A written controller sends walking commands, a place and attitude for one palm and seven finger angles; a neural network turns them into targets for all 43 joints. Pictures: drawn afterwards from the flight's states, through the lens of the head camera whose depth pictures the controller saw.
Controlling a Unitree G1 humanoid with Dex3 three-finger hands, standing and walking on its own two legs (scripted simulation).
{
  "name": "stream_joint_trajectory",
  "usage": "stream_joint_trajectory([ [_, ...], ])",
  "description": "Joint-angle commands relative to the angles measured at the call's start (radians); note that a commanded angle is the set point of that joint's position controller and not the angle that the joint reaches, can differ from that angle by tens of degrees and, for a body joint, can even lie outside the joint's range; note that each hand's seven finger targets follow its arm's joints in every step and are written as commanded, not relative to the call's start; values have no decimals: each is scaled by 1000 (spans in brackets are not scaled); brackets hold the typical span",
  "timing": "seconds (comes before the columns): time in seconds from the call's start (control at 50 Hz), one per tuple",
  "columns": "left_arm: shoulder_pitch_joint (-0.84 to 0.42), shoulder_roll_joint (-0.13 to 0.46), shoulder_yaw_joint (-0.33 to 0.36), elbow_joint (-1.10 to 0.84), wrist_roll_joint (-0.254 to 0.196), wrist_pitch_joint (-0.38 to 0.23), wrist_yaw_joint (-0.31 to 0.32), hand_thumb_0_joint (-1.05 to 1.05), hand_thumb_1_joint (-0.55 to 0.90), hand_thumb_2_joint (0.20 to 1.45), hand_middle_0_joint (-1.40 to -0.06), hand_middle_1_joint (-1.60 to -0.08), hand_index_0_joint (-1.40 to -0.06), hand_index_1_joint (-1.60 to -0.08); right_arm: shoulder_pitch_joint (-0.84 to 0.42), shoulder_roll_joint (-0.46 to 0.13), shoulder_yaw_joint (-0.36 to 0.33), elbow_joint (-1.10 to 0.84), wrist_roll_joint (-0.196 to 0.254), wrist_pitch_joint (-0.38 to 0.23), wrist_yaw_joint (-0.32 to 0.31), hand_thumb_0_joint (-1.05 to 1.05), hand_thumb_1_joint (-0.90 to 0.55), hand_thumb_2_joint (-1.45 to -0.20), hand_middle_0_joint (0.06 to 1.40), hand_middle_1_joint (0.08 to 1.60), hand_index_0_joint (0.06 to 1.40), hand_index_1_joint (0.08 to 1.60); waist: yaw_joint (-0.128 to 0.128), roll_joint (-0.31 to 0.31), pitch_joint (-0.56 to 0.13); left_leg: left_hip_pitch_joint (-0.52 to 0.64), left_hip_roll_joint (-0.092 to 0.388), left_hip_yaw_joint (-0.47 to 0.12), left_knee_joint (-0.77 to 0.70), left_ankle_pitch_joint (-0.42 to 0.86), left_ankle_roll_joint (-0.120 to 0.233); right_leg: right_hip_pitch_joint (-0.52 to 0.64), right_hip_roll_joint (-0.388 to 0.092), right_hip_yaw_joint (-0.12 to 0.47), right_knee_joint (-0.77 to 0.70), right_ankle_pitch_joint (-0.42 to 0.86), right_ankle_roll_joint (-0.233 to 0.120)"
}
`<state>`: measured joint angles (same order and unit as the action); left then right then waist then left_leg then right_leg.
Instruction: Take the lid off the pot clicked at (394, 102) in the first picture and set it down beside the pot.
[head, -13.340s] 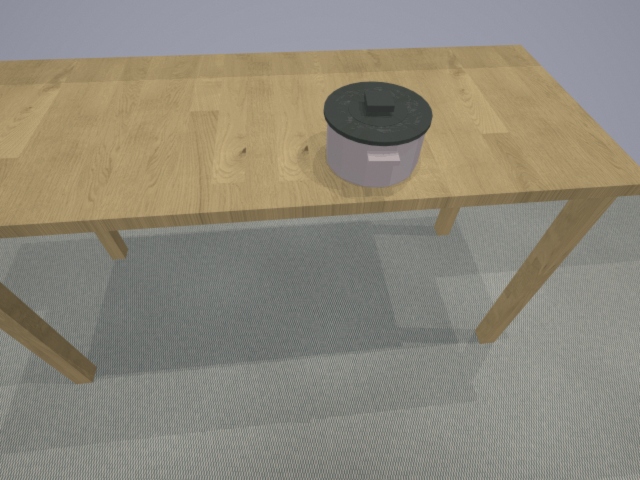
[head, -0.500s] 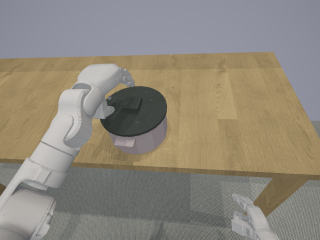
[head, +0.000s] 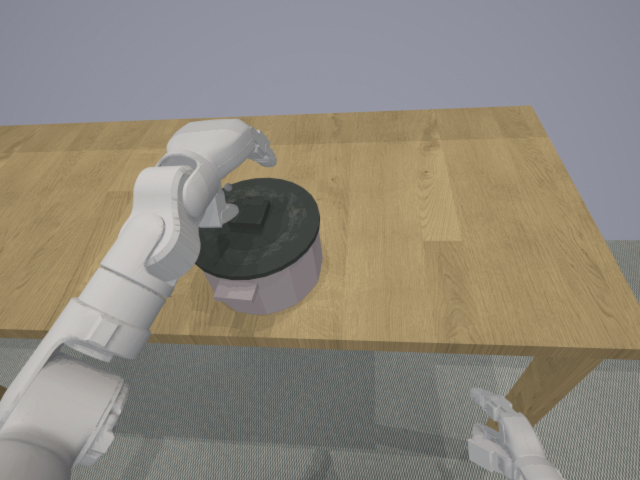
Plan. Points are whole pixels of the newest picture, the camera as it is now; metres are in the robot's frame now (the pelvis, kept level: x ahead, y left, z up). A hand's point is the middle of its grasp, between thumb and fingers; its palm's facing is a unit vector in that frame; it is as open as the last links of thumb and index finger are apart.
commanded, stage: move the open hand above the knob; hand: left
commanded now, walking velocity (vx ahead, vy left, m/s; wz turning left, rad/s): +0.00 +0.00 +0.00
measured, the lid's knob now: (249, 213) +0.43 +0.12 +0.11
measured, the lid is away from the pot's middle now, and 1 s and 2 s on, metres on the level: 0.00 0.00 0.00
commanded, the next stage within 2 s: lower the open fingers around the knob in 0.84 s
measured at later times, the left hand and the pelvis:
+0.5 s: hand (232, 188) +0.41 +0.12 +0.18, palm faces -0.15 -0.05 -0.99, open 10.2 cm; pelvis +0.00 +0.00 +0.00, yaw +0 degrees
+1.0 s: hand (224, 191) +0.41 +0.13 +0.17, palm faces -0.17 -0.07 -0.98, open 10.2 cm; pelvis +0.00 +0.00 +0.00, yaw +0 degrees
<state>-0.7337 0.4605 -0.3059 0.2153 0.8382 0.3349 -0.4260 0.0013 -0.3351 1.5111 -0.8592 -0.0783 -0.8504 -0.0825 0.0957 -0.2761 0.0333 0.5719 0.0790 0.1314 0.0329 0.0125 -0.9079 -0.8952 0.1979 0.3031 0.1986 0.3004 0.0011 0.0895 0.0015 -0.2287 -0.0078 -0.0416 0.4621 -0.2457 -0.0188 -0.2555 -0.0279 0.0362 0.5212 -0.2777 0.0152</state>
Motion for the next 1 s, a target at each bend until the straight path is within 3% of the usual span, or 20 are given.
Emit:
stream_joint_trajectory([
  [0.0, -446, 180, 137, -157, 25, -3, 44, 0, -337, 1518, -842, -81, -842, -81, -151, -72, -29, -166, 3, -43, 3, 0, -900, -900, 200, 300, 200, 300, 9, -135, -354, 104, -40, 69, -22, 280, 64, 151, 33, -73, -35, 393, -44],
  [0.06, -419, 181, 149, -172, 18, -5, 44, 0, -337, 1518, -842, -81, -842, -81, -148, -73, -32, -173, 3, -39, 2, 0, -900, -900, 200, 300, 200, 300, 14, -149, -368, 108, -39, 76, -25, 271, 66, 160, 32, -70, -39, 378, -41],
  [0.1, -454, 184, 136, -187, 26, -5, 46, 0, -337, 1518, -842, -81, -842, -81, -163, -72, -29, -175, 5, -37, 3, 0, -900, -900, 200, 300, 200, 300, 10, -115, -345, 107, -38, 73, -27, 256, 64, 138, 33, -70, -40, 359, -44],
  [0.18, -488, 190, 136, -137, 23, 1, 54, 0, -337, 1518, -842, -81, -842, -81, -152, -77, -27, -157, 6, -31, -7, 0, -900, -900, 200, 300, 200, 300, 1, -132, -314, 95, -32, 72, -43, 201, 61, 113, 36, -75, -55, 287, -42],
  [0.2, -511, 157, 104, -156, 24, 1, 53, 0, -337, 1518, -842, -81, -842, -81, -159, -70, -27, -162, 6, -34, -8, 0, -900, -900, 200, 300, 200, 300, -2, -128, -326, 108, -35, 70, -43, 193, 63, 107, 36, -76, -56, 270, -42],
  [0.26, -522, 178, 121, -147, 26, -1, 60, 0, -337, 1518, -842, -81, -842, -81, -153, -70, -26, -157, 4, -41, -12, 0, -900, -900, 200, 300, 200, 300, 0, -101, -371, 126, -36, 65, -38, 216, 66, 125, 38, -73, -47, 279, -47],
  [0.3, -543, 183, 125, -123, 31, 3, 63, 0, -337, 1518, -842, -81, -842, -81, -149, -72, -27, -149, 4, -41, -11, 0, -900, -900, 200, 300, 200, 300, 0, -110, -351, 116, -34, 60, -41, 212, 63, 120, 38, -76, -48, 283, -48],
  [0.38, -500, 169, 124, -81, 30, 4, 60, 0, -337, 1518, -842, -81, -842, -81, -145, -76, -28, -148, 3, -38, -9, 0, -900, -900, 200, 300, 200, 300, 2, -130, -346, 109, -32, 63, -40, 215, 62, 119, 38, -78, -50, 289, -47],
  [0.42, -527, 119, 77, -100, 31, 4, 58, 0, -337, 1518, -842, -81, -842, -81, -150, -71, -28, -151, 5, -36, -8, 0, -900, -900, 200, 300, 200, 300, -3, -119, -339, 115, -33, 62, -43, 214, 62, 106, 37, -82, -50, 284, -49],
  [0.48, -512, 196, 149, -54, 34, 3, 66, 0, -337, 1518, -842, -81, -842, -81, -137, -79, -27, -145, 2, -34, -15, 0, -900, -900, 200, 300, 200, 300, 4, -151, -328, 94, -32, 67, -45, 193, 66, 121, 36, -75, -60, 279, -45],
  [0.56, -536, 195, 147, -111, 34, -3, 70, 0, -337, 1518, -842, -81, -842, -81, -141, -71, -26, -158, -2, -43, -17, 0, -900, -900, 200, 300, 200, 300, 11, -124, -395, 117, -35, 63, -42, 248, 68, 165, 34, -69, -45, 330, -47],
  [0.58, -515, 228, 176, -89, 38, -2, 72, 0, -337, 1518, -842, -81, -842, -81, -142, -77, -27, -157, -1, -45, -16, 0, -900, -900, 200, 300, 200, 300, 16, -129, -379, 108, -33, 63, -37, 261, 67, 168, 34, -66, -43, 357, -48],
  [0.62, -496, 163, 126, -97, 31, 2, 64, 0, -337, 1518, -842, -81, -842, -81, -136, -72, -28, -159, 2, -43, -11, 0, -900, -900, 200, 300, 200, 300, 8, -133, -375, 114, -34, 67, -35, 279, 67, 159, 33, -72, -44, 379, -46],
  [0.66, -439, 213, 177, -77, 24, 0, 61, 0, -337, 1518, -842, -81, -842, -81, -135, -80, -25, -163, 3, -42, -11, 0, -900, -900, 200, 300, 200, 300, 16, -156, -361, 91, -35, 76, -37, 264, 68, 172, 30, -66, -50, 381, -41],
  [0.74, -468, 152, 114, -170, 18, -1, 50, 0, -337, 1518, -842, -81, -842, -81, -160, -76, -33, -182, 7, -41, -5, 0, -900, -900, 200, 300, 200, 300, 2, -109, -370, 120, -35, 68, -26, 277, 70, 148, 33, -69, -48, 378, -48],
  [0.76, -491, 180, 131, -198, 24, -2, 50, 0, -337, 1518, -842, -81, -842, -81, -148, -74, -34, -175, 5, -42, -5, 0, -900, -900, 200, 300, 200, 300, 6, -112, -397, 137, -34, 66, -27, 296, 70, 164, 36, -69, -42, 392, -46],
  [0.82, -490, 201, 146, -142, 28, 9, 50, 0, -337, 1518, -842, -81, -842, -81, -144, -79, -28, -159, 7, -39, -9, 0, -900, -900, 200, 300, 200, 300, 3, -129, -346, 113, -34, 65, -33, 271, 65, 143, 37, -73, -48, 376, -45],
  [0.88, -490, 190, 134, -151, 27, 9, 54, 0, -337, 1518, -842, -81, -842, -81, -151, -77, -26, -161, 7, -38, -11, 0, -900, -900, 200, 300, 200, 300, 2, -121, -359, 118, -34, 64, -32, 275, 66, 145, 37, -74, -45, 369, -47],
  [0.9, -508, 150, 97, -149, 28, 14, 52, 0, -337, 1518, -842, -81, -842, -81, -154, -72, -26, -158, 7, -38, -10, 0, -900, -900, 200, 300, 200, 300, -3, -112, -350, 124, -36, 64, -30, 272, 66, 130, 36, -76, -49, 365, -46],
  [0.98, -475, 193, 143, -140, 10, 12, 40, 0, -337, 1518, -842, -81, -842, -81, -154, -80, -27, -161, 4, -39, -13, 0, -900, -900, 200, 300, 200, 300, 2, -118, -386, 127, -37, 65, -25, 277, 67, 152, 34, -70, -42, 384, -45],
])
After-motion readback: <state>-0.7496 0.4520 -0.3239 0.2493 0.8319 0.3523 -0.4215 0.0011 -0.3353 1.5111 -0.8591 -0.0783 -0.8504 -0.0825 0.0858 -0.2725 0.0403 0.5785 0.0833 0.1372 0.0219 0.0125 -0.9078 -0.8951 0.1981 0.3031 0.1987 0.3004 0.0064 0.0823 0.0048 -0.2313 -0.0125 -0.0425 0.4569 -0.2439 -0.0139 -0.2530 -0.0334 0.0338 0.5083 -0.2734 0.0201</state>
